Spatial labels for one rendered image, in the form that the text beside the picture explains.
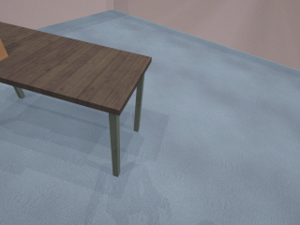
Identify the table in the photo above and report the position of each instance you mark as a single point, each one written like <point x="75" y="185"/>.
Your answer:
<point x="80" y="72"/>

